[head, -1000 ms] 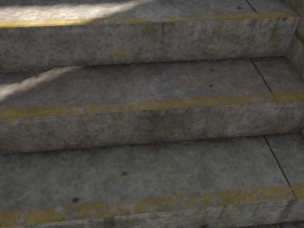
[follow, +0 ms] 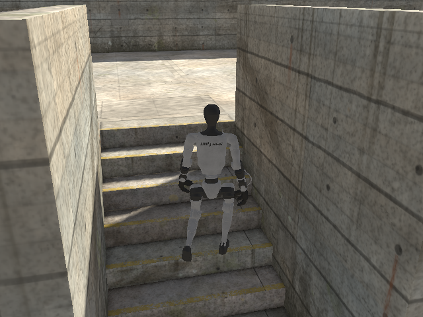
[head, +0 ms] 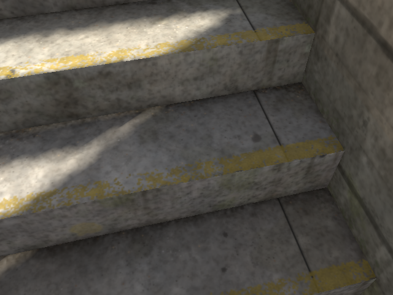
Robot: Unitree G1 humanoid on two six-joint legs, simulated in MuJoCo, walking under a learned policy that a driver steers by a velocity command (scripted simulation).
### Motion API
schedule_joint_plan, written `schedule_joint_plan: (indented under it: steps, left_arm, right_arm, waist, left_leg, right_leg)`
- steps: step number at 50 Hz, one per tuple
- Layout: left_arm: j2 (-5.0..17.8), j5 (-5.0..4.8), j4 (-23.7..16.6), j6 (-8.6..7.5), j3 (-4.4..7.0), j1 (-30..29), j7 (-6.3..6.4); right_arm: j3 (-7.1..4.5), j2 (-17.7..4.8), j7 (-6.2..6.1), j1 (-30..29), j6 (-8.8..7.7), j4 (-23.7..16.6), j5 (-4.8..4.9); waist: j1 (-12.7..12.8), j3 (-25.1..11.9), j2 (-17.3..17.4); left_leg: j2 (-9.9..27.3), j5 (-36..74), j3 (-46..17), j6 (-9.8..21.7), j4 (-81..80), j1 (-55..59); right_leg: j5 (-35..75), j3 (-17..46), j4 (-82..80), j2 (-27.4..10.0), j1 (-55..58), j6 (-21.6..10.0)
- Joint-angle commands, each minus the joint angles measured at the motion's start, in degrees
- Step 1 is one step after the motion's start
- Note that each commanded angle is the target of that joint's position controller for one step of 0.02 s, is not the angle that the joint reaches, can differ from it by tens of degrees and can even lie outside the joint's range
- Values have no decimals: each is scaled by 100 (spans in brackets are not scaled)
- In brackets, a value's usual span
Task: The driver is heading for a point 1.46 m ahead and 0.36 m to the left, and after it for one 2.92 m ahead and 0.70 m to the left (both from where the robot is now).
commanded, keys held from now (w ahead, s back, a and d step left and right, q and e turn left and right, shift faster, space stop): q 0.52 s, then no key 0.48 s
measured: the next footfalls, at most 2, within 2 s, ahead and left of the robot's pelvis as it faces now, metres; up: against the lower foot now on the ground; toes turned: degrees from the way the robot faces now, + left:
left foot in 0.36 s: +0.07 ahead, +0.13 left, +0.00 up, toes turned +21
right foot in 0.80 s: +0.17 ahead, -0.09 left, +0.00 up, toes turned +23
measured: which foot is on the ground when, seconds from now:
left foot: up 0.00-0.34, down 0.36-1.00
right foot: down 0.00-0.36, up 0.38-0.78, down 0.80-1.00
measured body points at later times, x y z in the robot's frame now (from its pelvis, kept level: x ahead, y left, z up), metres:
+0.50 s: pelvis +0.04 +0.03 +0.08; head +0.04 +0.05 +0.53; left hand +0.20 +0.32 +0.01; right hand +0.23 -0.19 -0.02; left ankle +0.03 +0.12 -0.64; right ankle +0.06 -0.11 -0.54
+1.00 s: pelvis +0.11 -0.02 +0.08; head +0.13 -0.03 +0.53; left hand +0.16 +0.21 -0.03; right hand +0.35 -0.16 -0.04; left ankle +0.03 +0.12 -0.64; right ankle +0.14 -0.11 -0.64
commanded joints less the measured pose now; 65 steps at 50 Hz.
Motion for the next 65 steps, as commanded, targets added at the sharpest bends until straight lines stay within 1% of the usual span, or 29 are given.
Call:
schedule_joint_plan:
  steps: [1,2,3,6,7,9,11,15,17,18,19,20,21,22,23,24,28,32,35,37,38,40,41,42,43,44,47,55,65]
  left_arm:
    - [-276,-92,-310,-231,6,-985,90]
    - [-357,-11,-367,-259,6,-930,139]
    - [-160,63,-321,-318,38,-659,206]
    - [215,112,-478,-337,174,-610,259]
    - [425,-33,-495,-376,240,-483,222]
    - [635,-124,-472,-444,311,-189,213]
    - [972,-74,-574,-564,433,-539,199]
    - [981,-32,-652,-572,459,-690,255]
    - [869,-123,-697,-381,427,-837,236]
    - [625,-215,-573,-305,380,-387,221]
    - [237,-110,-766,-280,361,164,317]
    - [383,-70,-1318,-344,330,-878,363]
    - [223,-9,-1378,-298,248,-1267,315]
    - [237,-53,-1355,-252,217,-1082,229]
    - [653,-73,-1176,-204,353,-678,256]
    - [770,-99,-1285,-159,388,-514,306]
    - [900,-70,-1413,-158,491,397,377]
    - [952,68,-1524,-93,481,512,387]
    - [767,-27,-1555,-41,379,664,334]
    - [422,-10,-1616,-60,251,1199,-39]
    - [338,-158,-1671,-134,253,1206,-215]
    - [360,-266,-1620,-271,263,1302,-421]
    - [733,-245,-1754,-336,284,1295,-426]
    - [702,-504,-2016,-450,125,363,-636]
    - [354,-603,-2092,-432,72,119,-802]
    - [328,-618,-1963,-394,107,459,-883]
    - [551,-412,-1855,-319,250,768,-717]
    - [128,-328,-1820,-223,282,1093,-536]
    - [53,-266,-1773,-136,353,1206,-614]
  right_arm:
    - [206,575,-66,913,187,235,9]
    - [142,223,-100,786,212,224,69]
    - [52,-95,-149,256,199,-29,82]
    - [18,-384,-83,-303,168,-303,-6]
    - [46,-333,-32,-638,167,-540,-62]
    - [132,-321,-19,-925,153,-812,-190]
    - [85,-381,10,-1019,104,-933,-210]
    - [-19,-493,28,-727,103,-1046,-183]
    - [-97,-552,109,-360,30,-951,-95]
    - [-201,-652,114,-265,-71,-818,-170]
    - [-350,-1155,-88,-374,-140,-909,-198]
    - [-411,-1491,-218,19,-224,-921,-19]
    - [-426,-1410,-247,85,-307,-759,-231]
    - [-444,-1444,-202,-641,-271,-934,-277]
    - [-380,-1247,-200,-1170,-173,-1223,-207]
    - [-211,-921,-241,-1065,69,-1242,-229]
    - [28,-696,-213,-1193,392,-2010,-233]
    - [204,-590,-203,-837,277,-2312,-133]
    - [135,-811,-249,-784,115,-2321,-118]
    - [83,-964,-196,-1605,93,-2447,-86]
    - [89,-932,-140,-1614,160,-2363,2]
    - [84,-646,97,-629,260,-1892,108]
    - [97,-327,133,48,244,-1752,170]
    - [229,28,227,367,187,-1783,128]
    - [213,-213,227,-226,267,-1767,81]
    - [176,-308,232,-662,356,-1877,45]
    - [127,-482,67,-1167,323,-1940,153]
    - [63,-405,-17,-1181,187,-1753,124]
    - [4,-473,10,-1016,298,-1509,115]
  waist:
    - [-520,-767,-78]
    - [-446,-885,119]
    - [-370,-876,159]
    - [-216,-659,-132]
    - [-193,-401,-239]
    - [-40,-395,-287]
    - [-41,-227,-781]
    - [-126,28,-323]
    - [-288,190,-210]
    - [-207,163,82]
    - [243,-157,1389]
    - [-436,-195,1816]
    - [-630,-238,1291]
    - [-371,-163,826]
    - [-203,-351,408]
    - [-232,-444,-207]
    - [18,-600,-96]
    - [-186,-540,193]
    - [-186,-411,217]
    - [104,-250,431]
    - [142,-106,234]
    - [-9,-67,40]
    - [-315,-267,-403]
    - [-896,-493,-1278]
    - [-646,-318,-580]
    - [-363,-50,-505]
    - [-16,149,-648]
    - [-4,-145,-476]
    - [-82,-122,-200]
  left_leg:
    - [334,-357,-234,48,671,-651]
    - [386,94,-248,-77,422,-599]
    - [406,42,-69,-192,161,-667]
    - [310,-194,111,-332,166,-733]
    - [364,-860,546,-377,-859,-772]
    - [586,-1547,688,-532,-2569,-453]
    - [600,-1238,945,-470,-2851,665]
    - [490,-1291,870,-194,-4155,988]
    - [178,-515,1184,86,-6045,1623]
    - [-76,-409,1296,292,-7128,1965]
    - [703,1470,-306,1275,-7080,2795]
    - [1273,283,-2149,1949,-7629,3523]
    - [1188,-477,-2130,1735,-7620,3795]
    - [1160,-60,-1850,1551,-7469,3504]
    - [1138,617,-1607,1586,-7330,3169]
    - [989,191,-1466,1598,-7314,2914]
    - [1032,86,-1654,1898,-7273,2448]
    - [837,-47,-1197,1662,-7205,2348]
    - [843,-49,-1131,1307,-7129,2552]
    - [390,-97,-258,851,-6974,1336]
    - [319,-610,-245,704,-6619,1406]
    - [396,-1277,-541,600,-6308,1517]
    - [-99,-1356,-211,96,-5556,1488]
    - [-224,-1498,326,-484,-5861,1177]
    - [-32,-1087,425,-670,-5940,1803]
    - [-117,-1155,457,-643,-5864,1844]
    - [-39,-917,362,-498,-5999,1113]
    - [160,-282,559,-358,-6197,1310]
    - [150,600,541,-215,-6454,1942]
  right_leg:
    - [1149,2296,-3560,-1300,1397,-638]
    - [1356,2054,-3581,-1327,1408,-570]
    - [1281,1637,-3659,-1227,1593,-671]
    - [515,1109,-4164,-1165,1757,-859]
    - [593,637,-4534,-1103,2197,-852]
    - [625,610,-4804,-1274,2876,-750]
    - [999,272,-4920,-1355,2741,-625]
    - [572,272,-4701,-1696,3480,-656]
    - [298,68,-4171,-1548,3604,-553]
    - [-93,-152,-3404,-1247,3707,-330]
    - [-450,-697,-1958,-482,2663,327]
    - [-1005,21,-1102,260,775,622]
    - [-837,920,327,199,-91,510]
    - [-595,1465,1300,304,-357,486]
    - [-460,1793,2249,358,-244,494]
    - [214,2028,2072,450,-329,458]
    - [632,1996,2578,562,-424,999]
    - [614,1789,2177,551,-352,1247]
    - [610,1784,578,256,152,1269]
    - [83,1265,-1109,277,2217,1189]
    - [236,1063,-2312,354,2557,1164]
    - [1134,1104,-3353,342,3402,949]
    - [3215,2060,-3367,-314,3658,140]
    - [3280,3090,-3509,-734,3779,-632]
    - [1771,2870,-3604,-400,3021,-344]
    - [938,2644,-3815,-225,2938,28]
    - [1321,2769,-3961,-346,3973,481]
    - [3188,2048,-3594,-201,4883,35]
    - [3256,1459,-3304,156,4573,91]
Velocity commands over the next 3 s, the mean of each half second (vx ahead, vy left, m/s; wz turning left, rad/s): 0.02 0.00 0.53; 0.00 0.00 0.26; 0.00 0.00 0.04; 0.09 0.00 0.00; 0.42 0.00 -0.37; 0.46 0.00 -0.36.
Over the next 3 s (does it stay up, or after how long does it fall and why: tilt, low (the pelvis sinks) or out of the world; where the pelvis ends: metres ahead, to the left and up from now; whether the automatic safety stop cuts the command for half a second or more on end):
stays up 0.64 0.19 0.41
